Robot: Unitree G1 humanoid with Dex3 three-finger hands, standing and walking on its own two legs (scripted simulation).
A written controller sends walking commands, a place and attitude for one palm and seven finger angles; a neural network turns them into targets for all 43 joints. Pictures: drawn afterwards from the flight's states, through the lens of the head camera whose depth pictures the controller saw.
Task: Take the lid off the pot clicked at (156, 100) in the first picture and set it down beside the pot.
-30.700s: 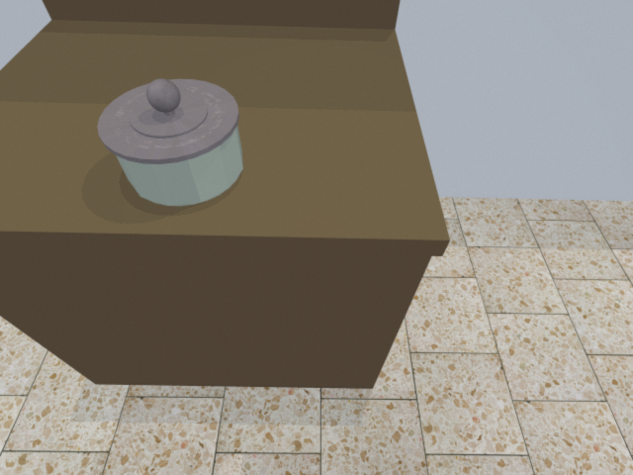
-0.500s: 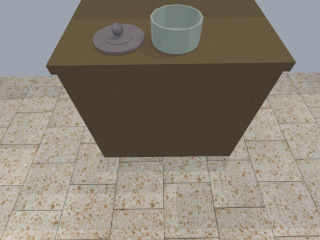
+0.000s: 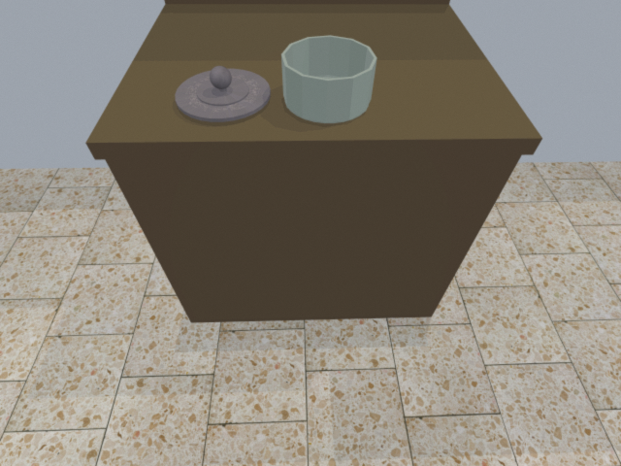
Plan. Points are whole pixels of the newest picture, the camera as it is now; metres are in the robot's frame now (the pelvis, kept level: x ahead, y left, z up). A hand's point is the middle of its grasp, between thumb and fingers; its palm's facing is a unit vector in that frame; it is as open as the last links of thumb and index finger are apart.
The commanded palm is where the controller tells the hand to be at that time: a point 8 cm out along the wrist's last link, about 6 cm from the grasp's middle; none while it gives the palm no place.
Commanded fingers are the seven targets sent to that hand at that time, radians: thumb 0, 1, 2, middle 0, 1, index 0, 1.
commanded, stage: let the arm hang, fingers relaxed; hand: left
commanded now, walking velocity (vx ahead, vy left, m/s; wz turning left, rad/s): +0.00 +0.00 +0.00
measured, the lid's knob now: (220, 77) +0.80 +0.21 +0.08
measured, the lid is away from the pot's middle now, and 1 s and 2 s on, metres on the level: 0.22 0.22 0.22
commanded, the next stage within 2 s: look to check the result in 0.98 s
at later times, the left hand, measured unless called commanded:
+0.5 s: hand out of the picture -0.04 +0.17 -0.18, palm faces +0.04 -0.99 -0.15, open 7.4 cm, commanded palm none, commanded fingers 0.00 0.90 0.90 -0.20 -0.30 -0.20 -0.30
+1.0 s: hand out of the picture -0.04 +0.19 -0.17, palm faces +0.03 -0.98 -0.18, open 7.3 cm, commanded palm none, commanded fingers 0.00 0.90 0.90 -0.20 -0.30 -0.20 -0.30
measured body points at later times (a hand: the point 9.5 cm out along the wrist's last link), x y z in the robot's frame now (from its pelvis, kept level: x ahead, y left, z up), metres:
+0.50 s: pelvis -0.02 +0.01 +0.00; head +0.00 +0.02 +0.45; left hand -0.04 +0.22 -0.16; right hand -0.04 -0.20 -0.15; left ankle -0.05 +0.12 -0.74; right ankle -0.07 -0.10 -0.74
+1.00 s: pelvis -0.03 +0.02 +0.01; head -0.01 +0.03 +0.45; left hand -0.04 +0.24 -0.16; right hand -0.05 -0.19 -0.15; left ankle -0.05 +0.12 -0.74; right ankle -0.07 -0.10 -0.74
